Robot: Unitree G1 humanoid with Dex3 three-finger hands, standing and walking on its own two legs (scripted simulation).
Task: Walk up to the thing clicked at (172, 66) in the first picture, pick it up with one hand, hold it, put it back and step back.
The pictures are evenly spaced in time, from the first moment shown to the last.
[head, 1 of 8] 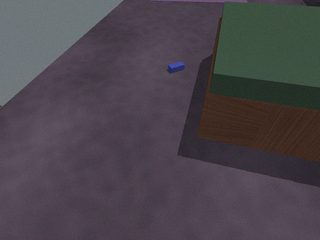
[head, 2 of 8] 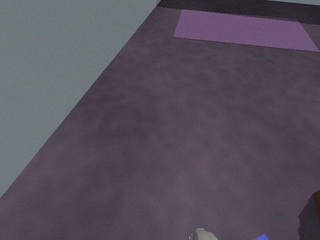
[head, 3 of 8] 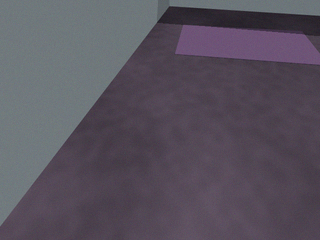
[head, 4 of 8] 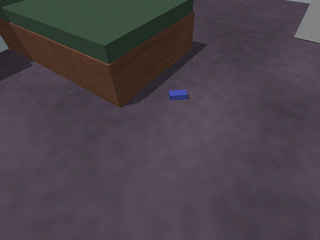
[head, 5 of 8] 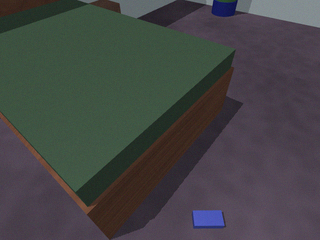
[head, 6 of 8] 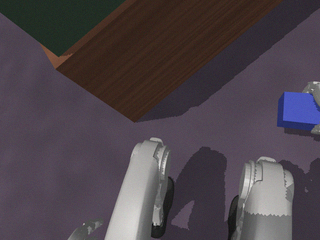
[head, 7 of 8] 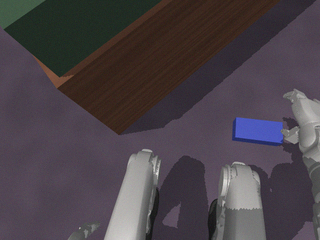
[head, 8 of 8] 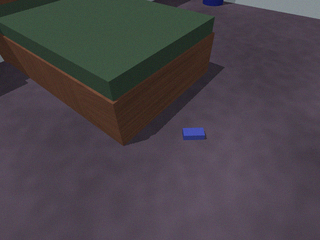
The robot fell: no
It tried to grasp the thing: yes
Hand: right
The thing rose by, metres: 0.66
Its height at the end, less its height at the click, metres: +0.00
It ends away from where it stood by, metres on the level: 0.01
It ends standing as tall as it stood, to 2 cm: yes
